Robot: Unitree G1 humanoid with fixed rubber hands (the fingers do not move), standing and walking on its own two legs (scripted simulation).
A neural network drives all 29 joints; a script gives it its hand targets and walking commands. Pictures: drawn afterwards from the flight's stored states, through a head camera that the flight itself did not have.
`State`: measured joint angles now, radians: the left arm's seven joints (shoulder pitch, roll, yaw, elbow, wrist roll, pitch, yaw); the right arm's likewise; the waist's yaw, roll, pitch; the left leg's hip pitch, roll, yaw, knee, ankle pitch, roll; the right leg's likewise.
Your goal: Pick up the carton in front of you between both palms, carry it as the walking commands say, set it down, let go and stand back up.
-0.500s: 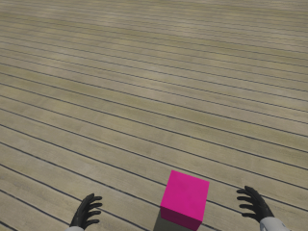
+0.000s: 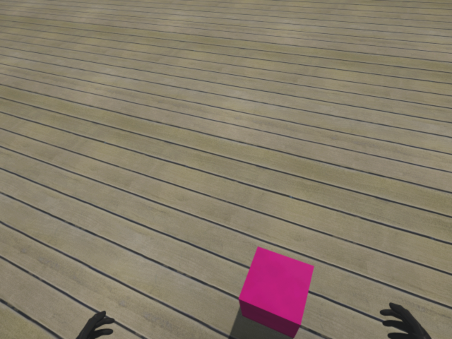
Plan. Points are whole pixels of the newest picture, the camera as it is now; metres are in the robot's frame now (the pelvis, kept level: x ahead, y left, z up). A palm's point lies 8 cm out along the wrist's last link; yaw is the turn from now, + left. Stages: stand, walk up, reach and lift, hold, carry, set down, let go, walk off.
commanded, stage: stand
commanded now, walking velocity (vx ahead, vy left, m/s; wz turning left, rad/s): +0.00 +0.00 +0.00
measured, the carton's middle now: (275, 292) +0.37 -0.08 -0.64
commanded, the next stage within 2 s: none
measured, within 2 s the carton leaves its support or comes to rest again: neither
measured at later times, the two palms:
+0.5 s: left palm out of the picture +0.11 +0.30 -0.08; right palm out of the picture +0.12 -0.29 -0.10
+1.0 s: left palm out of the picture +0.08 +0.31 -0.08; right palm out of the picture +0.07 -0.30 -0.10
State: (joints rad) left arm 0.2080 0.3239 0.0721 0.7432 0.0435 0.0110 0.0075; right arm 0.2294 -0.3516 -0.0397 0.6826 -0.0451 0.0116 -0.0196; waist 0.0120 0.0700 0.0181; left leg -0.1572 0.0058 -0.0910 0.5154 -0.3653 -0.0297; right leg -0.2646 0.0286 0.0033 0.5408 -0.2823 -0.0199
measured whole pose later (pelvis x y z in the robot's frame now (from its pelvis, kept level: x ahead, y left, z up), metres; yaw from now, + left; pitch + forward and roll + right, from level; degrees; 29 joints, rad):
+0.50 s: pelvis +0.00 +0.00 +0.01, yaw +0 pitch -1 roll +0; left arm 0.14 0.33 0.05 0.89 0.03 0.01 0.01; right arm 0.19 -0.37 -0.01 0.81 -0.04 -0.01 -0.03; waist 0.01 0.05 0.02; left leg -0.09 0.01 -0.09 0.43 -0.33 -0.03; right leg -0.20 0.03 0.00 0.48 -0.26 -0.02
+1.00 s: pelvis -0.02 +0.00 +0.01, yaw -1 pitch -2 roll +0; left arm 0.12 0.36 0.03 1.00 0.02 0.00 0.00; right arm 0.19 -0.39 0.00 0.93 -0.03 -0.02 -0.02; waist 0.01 0.04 0.03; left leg -0.07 0.01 -0.07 0.38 -0.28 -0.03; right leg -0.18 0.02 0.02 0.42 -0.20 -0.02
